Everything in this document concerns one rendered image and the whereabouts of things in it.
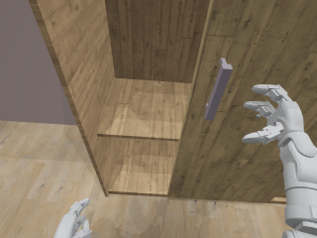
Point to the right robot forearm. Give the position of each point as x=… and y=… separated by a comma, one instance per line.
x=299, y=158

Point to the robot right hand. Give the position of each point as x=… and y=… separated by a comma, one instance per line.
x=288, y=115

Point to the wardrobe door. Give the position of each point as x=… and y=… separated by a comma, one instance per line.
x=266, y=42
x=282, y=194

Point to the robot left hand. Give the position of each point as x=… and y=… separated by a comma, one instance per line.
x=69, y=224

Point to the handle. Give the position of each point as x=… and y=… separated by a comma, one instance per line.
x=221, y=82

